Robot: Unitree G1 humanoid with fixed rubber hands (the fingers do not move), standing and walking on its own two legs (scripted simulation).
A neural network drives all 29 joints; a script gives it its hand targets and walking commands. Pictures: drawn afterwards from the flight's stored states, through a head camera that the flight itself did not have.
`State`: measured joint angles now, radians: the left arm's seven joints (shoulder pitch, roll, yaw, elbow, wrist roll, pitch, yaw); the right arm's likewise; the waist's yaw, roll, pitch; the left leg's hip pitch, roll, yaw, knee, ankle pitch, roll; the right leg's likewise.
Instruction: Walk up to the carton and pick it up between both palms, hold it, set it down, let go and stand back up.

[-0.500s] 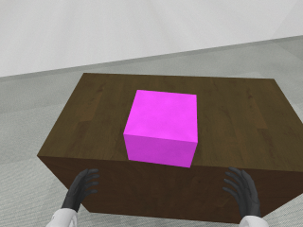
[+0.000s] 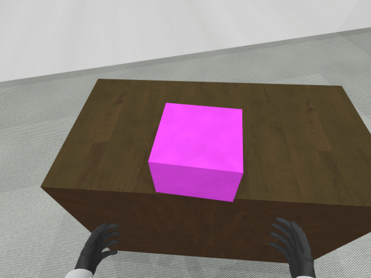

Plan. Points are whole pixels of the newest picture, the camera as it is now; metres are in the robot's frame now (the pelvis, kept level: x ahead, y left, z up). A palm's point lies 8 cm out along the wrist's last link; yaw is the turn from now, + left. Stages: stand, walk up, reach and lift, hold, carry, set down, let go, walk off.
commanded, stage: set down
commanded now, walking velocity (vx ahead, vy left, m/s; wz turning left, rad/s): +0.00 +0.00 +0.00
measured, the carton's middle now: (198, 151) +0.44 -0.03 -0.01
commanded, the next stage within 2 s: let go in 0.78 s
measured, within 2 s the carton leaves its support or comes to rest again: neither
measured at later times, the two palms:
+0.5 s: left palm (87, 273) +0.18 +0.23 -0.07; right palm out of the picture +0.14 -0.20 -0.06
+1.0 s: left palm (88, 272) +0.18 +0.23 -0.08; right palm out of the picture +0.14 -0.21 -0.08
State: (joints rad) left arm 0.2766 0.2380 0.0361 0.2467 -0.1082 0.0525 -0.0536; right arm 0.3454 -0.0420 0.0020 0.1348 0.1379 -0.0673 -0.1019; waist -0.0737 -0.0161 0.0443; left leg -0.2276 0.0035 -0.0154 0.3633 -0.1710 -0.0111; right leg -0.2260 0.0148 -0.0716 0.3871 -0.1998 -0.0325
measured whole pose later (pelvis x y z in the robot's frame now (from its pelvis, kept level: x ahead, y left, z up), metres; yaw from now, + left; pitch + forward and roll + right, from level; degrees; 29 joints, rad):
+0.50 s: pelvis +0.00 +0.00 +0.00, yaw +0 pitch +2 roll +0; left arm 0.25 0.24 0.04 0.39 -0.11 0.07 -0.04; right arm 0.34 -0.05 0.00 0.35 0.10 -0.15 -0.06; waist -0.07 -0.02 0.04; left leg -0.23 0.00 -0.02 0.37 -0.18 -0.01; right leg -0.22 0.01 -0.07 0.39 -0.20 -0.03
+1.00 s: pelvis +0.01 +0.00 +0.00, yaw +0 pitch +3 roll +0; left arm 0.24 0.24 0.04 0.45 -0.09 0.07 -0.02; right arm 0.30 -0.10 0.00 0.53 0.09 -0.24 -0.01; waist -0.07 -0.02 0.04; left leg -0.23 0.00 -0.02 0.37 -0.20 -0.01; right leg -0.22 0.01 -0.07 0.39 -0.22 -0.03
